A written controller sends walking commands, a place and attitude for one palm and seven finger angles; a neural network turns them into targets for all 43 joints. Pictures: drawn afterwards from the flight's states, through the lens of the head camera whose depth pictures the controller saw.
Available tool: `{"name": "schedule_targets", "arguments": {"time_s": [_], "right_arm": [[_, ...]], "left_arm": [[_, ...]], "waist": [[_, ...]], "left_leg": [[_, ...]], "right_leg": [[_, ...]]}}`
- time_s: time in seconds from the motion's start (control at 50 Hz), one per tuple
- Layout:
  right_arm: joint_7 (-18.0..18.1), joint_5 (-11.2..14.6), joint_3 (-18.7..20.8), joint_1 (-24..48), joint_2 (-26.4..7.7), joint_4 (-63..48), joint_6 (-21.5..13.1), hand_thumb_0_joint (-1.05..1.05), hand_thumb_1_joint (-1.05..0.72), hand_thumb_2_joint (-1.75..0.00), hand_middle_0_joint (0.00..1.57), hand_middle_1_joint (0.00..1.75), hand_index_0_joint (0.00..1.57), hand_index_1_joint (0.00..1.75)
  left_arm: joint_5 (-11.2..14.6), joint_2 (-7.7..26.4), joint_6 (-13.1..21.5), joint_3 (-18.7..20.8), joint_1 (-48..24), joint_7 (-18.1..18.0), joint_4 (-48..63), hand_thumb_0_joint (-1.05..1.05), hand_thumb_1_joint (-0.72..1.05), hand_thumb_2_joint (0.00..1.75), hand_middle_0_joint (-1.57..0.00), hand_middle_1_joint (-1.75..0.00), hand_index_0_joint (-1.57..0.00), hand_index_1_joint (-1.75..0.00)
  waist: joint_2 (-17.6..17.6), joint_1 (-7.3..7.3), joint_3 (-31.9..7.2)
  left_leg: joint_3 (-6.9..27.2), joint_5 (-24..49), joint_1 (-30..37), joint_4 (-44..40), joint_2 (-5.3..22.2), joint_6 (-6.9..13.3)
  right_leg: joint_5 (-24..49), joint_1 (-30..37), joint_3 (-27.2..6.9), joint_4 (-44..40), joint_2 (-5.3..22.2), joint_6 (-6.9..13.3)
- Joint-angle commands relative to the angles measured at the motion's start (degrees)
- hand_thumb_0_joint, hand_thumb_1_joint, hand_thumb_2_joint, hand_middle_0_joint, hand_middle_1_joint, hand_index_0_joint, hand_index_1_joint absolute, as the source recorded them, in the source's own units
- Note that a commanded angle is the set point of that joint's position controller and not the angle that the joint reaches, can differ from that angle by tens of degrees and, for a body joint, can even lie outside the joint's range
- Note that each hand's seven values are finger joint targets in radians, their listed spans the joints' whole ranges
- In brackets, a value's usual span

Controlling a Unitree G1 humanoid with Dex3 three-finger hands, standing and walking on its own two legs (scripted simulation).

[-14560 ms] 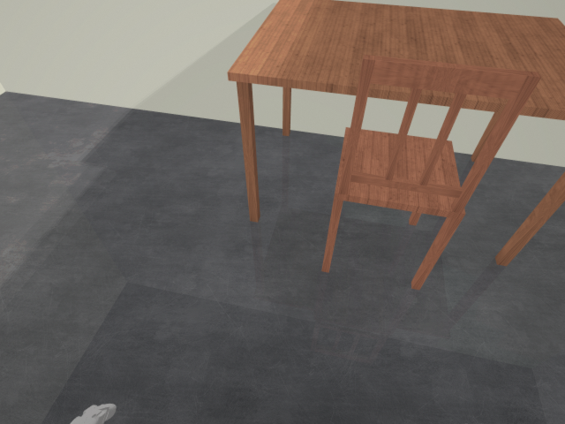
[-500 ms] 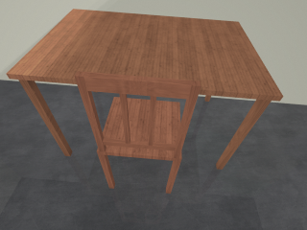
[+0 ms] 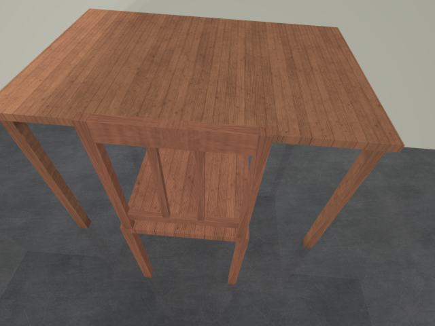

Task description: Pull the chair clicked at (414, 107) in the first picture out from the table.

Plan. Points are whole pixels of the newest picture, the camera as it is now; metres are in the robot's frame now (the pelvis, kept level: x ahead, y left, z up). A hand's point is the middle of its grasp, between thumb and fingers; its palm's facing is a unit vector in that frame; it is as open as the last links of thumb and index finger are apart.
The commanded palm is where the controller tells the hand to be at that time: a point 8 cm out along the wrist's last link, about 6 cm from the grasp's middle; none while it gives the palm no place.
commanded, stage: come to a stop and stand still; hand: left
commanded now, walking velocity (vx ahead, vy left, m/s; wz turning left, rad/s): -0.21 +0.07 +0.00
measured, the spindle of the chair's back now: (160, 185) +0.44 +0.17 -0.06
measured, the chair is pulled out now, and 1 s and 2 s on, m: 0.00 0.00 0.00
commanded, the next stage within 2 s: look again from close up in 1.64 s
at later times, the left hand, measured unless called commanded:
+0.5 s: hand out of the picture +0.00 +0.19 -0.16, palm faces +0.02 -0.96 -0.29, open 7.4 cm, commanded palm none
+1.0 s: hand out of the picture -0.07 +0.23 -0.17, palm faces +0.02 -0.98 -0.21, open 7.4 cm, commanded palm none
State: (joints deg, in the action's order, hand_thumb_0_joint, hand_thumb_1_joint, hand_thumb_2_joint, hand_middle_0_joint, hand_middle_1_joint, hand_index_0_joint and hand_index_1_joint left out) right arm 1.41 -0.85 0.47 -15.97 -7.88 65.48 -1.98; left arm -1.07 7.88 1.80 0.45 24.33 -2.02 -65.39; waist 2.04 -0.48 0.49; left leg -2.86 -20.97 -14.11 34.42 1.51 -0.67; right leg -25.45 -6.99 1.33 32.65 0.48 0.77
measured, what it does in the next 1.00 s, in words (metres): shifts its weight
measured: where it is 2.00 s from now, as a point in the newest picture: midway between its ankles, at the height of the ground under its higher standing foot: outside the picture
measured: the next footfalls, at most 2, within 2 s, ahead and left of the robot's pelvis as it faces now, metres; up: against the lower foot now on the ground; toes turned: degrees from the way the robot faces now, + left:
left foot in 1.28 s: -0.06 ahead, +0.16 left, +0.00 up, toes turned -1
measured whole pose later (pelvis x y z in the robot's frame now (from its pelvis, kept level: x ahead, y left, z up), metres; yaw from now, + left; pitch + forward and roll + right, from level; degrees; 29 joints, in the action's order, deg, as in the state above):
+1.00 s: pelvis -0.09 +0.05 +0.00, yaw +0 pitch -2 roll -1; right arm -0.2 -1.3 0.9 -19.5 -9.1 58.3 2.1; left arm -1.5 10.3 -2.0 0.8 19.5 -2.2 -54.8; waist 0.4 0.4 0.6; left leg -5.4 -9.7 -19.5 30.6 -2.6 5.7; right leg -23.0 -18.1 -0.4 38.9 1.7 0.9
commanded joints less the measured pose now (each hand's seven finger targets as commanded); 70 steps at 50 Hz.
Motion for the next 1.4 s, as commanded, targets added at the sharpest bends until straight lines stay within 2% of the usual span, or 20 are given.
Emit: {"name": "schedule_targets", "arguments": {"time_s": [0.0,0.04,0.12,0.18,0.26,0.38,0.42,0.46,0.52,0.56,0.58,0.64,0.68,0.76,0.92,1.04,1.1,1.16,1.26,1.38], "right_arm": [[2.1,0.54,0.62,-10.14,-7.45,0.81,-0.82,0.0,-0.9,-0.9,0.2,0.3,0.2,0.3],[2.18,0.81,0.27,-4.14,-7.05,-0.55,-0.08,0.0,-0.9,-0.9,0.2,0.3,0.2,0.3],[2.14,1.02,1.05,-0.5,-5.29,-4.15,1.02,0.0,-0.9,-0.9,0.2,0.3,0.2,0.3],[1.71,0.89,1.88,0.37,-5.78,-6.18,1.61,0.0,-0.9,-0.9,0.2,0.3,0.2,0.3],[1.16,0.66,2.28,1.74,-5.61,-7.43,1.99,0.0,-0.9,-0.9,0.2,0.3,0.2,0.3],[0.96,0.68,1.98,1.35,-7.12,-7.26,1.73,0.0,-0.9,-0.9,0.2,0.3,0.2,0.3],[0.36,0.43,2.86,2.52,-9.22,-14.09,1.08,0.0,-0.9,-0.9,0.2,0.3,0.2,0.3],[0.18,0.19,2.26,0.02,-6.01,-13.27,0.8,0.0,-0.9,-0.9,0.2,0.3,0.2,0.3],[-0.19,-0.08,2.79,-5.29,-8.99,-11.57,0.23,0.0,-0.9,-0.9,0.2,0.3,0.2,0.3],[0.15,-0.24,2.91,-3.79,-11.18,-12.57,0.67,0.0,-0.9,-0.9,0.2,0.3,0.2,0.3],[0.16,-0.25,2.29,0.57,-10.62,-13.07,0.84,0.0,-0.9,-0.9,0.2,0.3,0.2,0.3],[-0.11,-0.07,1.14,4.84,-9.08,-14.52,1.32,0.0,-0.9,-0.9,0.2,0.3,0.2,0.3],[-0.73,0.23,1.33,2.8,-7.94,-14.49,2.27,0.0,-0.9,-0.9,0.2,0.3,0.2,0.3],[-1.33,-0.7,2.13,-3.95,-8.55,-13.04,3.07,0.0,-0.9,-0.9,0.2,0.3,0.2,0.3],[-0.82,-0.12,2.31,0.64,-10.5,-13.01,2.21,0.0,-0.9,-0.9,0.2,0.3,0.2,0.3],[-0.7,-0.21,2.52,-0.11,-8.8,-11.48,3.35,0.0,-0.9,-0.9,0.2,0.3,0.2,0.3],[-0.73,0.15,2.68,-4.28,-5.3,-10.46,4.49,0.0,-0.9,-0.9,0.2,0.3,0.2,0.3],[-0.99,0.2,2.57,-8.35,-4.36,-8.27,3.92,0.0,-0.9,-0.9,0.2,0.3,0.2,0.3],[-0.15,0.58,1.05,-4.78,-5.23,-7.72,0.56,0.0,-0.9,-0.9,0.2,0.3,0.2,0.3],[0.54,0.84,0.4,-2.71,-6.35,-6.16,-0.19,0.0,-0.9,-0.9,0.2,0.3,0.2,0.3]], "left_arm": [[0.9,3.99,0.79,0.34,1.39,-0.97,2.54,0.0,0.9,0.9,-0.2,-0.3,-0.2,-0.3],[0.94,2.81,-0.04,0.34,2.24,-1.29,2.26,0.0,0.9,0.9,-0.2,-0.3,-0.2,-0.3],[0.36,7.15,0.1,1.52,4.29,-1.42,2.18,0.0,0.9,0.9,-0.2,-0.3,-0.2,-0.3],[0.06,8.6,-0.17,2.15,4.43,-1.86,3.91,0.0,0.9,0.9,-0.2,-0.3,-0.2,-0.3],[-0.02,8.6,-0.85,2.22,1.21,-1.63,6.31,0.0,0.9,0.9,-0.2,-0.3,-0.2,-0.3],[0.06,7.23,-0.94,1.54,-1.15,-1.42,8.15,0.0,0.9,0.9,-0.2,-0.3,-0.2,-0.3],[-1.13,13.48,1.32,3.06,0.02,-3.18,9.51,0.0,0.9,0.9,-0.2,-0.3,-0.2,-0.3],[-0.45,12.08,1.89,1.93,0.4,-2.65,11.21,0.0,0.9,0.9,-0.2,-0.3,-0.2,-0.3],[0.61,11.58,1.18,1.69,-4.0,-2.19,14.83,0.0,0.9,0.9,-0.2,-0.3,-0.2,-0.3],[1.03,7.92,-0.27,1.56,-6.58,-1.78,16.43,0.0,0.9,0.9,-0.2,-0.3,-0.2,-0.3],[0.84,6.97,-1.37,1.0,-6.8,-1.4,16.07,0.0,0.9,0.9,-0.2,-0.3,-0.2,-0.3],[0.28,7.33,-2.01,0.82,-1.79,-0.77,13.54,0.0,0.9,0.9,-0.2,-0.3,-0.2,-0.3],[-0.21,9.3,-1.37,0.65,-2.49,-0.63,13.05,0.0,0.9,0.9,-0.2,-0.3,-0.2,-0.3],[-0.34,11.26,-2.3,1.41,-8.5,-0.49,16.11,0.0,0.9,0.9,-0.2,-0.3,-0.2,-0.3],[-0.55,5.54,-3.41,1.19,2.32,-0.18,12.03,0.0,0.9,0.9,-0.2,-0.3,-0.2,-0.3],[-0.47,4.32,-2.89,1.14,7.87,-0.44,9.27,0.0,0.9,0.9,-0.2,-0.3,-0.2,-0.3],[-0.16,8.34,-1.61,1.51,0.77,-1.22,11.15,0.0,0.9,0.9,-0.2,-0.3,-0.2,-0.3],[0.03,7.6,-0.79,1.84,-7.95,-1.73,13.96,0.0,0.9,0.9,-0.2,-0.3,-0.2,-0.3],[0.22,4.4,-0.84,0.59,3.46,-0.7,9.46,0.0,0.9,0.9,-0.2,-0.3,-0.2,-0.3],[0.18,4.16,-1.02,-0.08,1.56,-0.59,6.74,0.0,0.9,0.9,-0.2,-0.3,-0.2,-0.3]], "waist": [[-12.84,2.8,-2.81],[-11.67,-0.05,2.88],[1.76,-0.46,4.82],[4.6,-0.74,-0.83],[3.37,-0.39,-1.4],[-0.92,-0.12,-1.61],[3.82,1.09,1.65],[11.74,2.05,-4.58],[2.31,4.17,-13.68],[-9.1,2.77,-7.52],[-12.52,0.53,-0.46],[-10.47,-2.72,8.92],[-3.31,-0.28,8.77],[3.43,2.85,7.92],[-8.54,-2.28,1.86],[-3.88,-2.25,6.18],[11.29,2.34,6.19],[7.05,5.23,4.53],[-6.19,-0.44,2.99],[-4.19,-1.03,1.74]], "left_leg": [[6.65,66.0,16.97,-3.18,9.56,7.57],[6.53,67.31,13.46,-4.59,10.25,6.55],[0.9,35.48,2.71,-4.14,3.04,2.14],[-1.26,26.42,0.6,-1.7,1.2,1.37],[-1.02,22.26,1.7,-3.6,0.97,1.04],[2.0,37.39,10.88,-5.93,5.33,2.93],[-4.09,24.58,-3.1,8.44,0.59,0.36],[-3.6,-1.08,-9.22,1.8,-2.86,1.96],[-1.55,30.74,8.85,-3.43,0.75,4.12],[11.15,47.69,10.64,-6.86,11.18,10.2],[11.85,44.32,5.24,-10.39,12.15,11.24],[9.48,14.76,-9.71,-11.7,7.77,8.1],[5.44,-5.78,-8.83,-10.19,1.07,2.97],[6.1,-10.15,-3.15,-8.79,0.79,2.62],[15.43,-20.2,-16.93,-25.12,8.97,7.05],[12.23,-17.27,-16.29,-20.51,5.78,5.7],[2.35,0.42,-3.04,5.57,-3.09,0.54],[3.88,3.54,0.61,14.85,-1.77,1.42],[9.77,13.54,1.73,-13.12,4.04,3.87],[11.76,14.81,-1.04,-16.12,5.19,4.93]], "right_leg": [[27.19,-9.13,1.61,6.34,1.77,-0.38],[12.62,-8.44,-0.17,-3.81,2.02,-0.49],[61.74,0.66,-3.34,-4.47,7.65,-0.65],[73.96,5.65,-4.34,-1.21,9.95,0.54],[64.38,3.13,-5.17,-1.45,10.65,2.86],[38.81,-4.08,-3.22,-5.91,6.48,0.05],[84.44,1.62,-6.25,-6.53,9.64,-3.29],[98.59,12.01,-6.4,2.87,12.24,1.55],[70.32,4.81,-2.06,11.96,7.45,1.27],[8.86,-8.37,-0.4,11.53,1.22,0.3],[-5.76,-10.12,-0.77,9.91,0.61,-0.16],[3.06,-4.41,-0.74,-3.02,1.26,1.12],[-1.62,-9.86,-9.38,-11.61,5.62,3.79],[-16.66,-22.14,-9.3,-12.42,5.98,3.78],[2.55,-3.48,0.85,9.28,-0.96,0.29],[0.39,-2.47,-1.14,-6.41,0.33,2.27],[-20.17,-22.66,-22.36,-25.69,15.23,10.35],[-3.09,-24.51,-14.39,-22.29,12.99,9.22],[10.58,-12.17,-6.14,-6.29,3.04,1.61],[14.6,-4.52,-3.16,-7.21,3.27,0.3]]}}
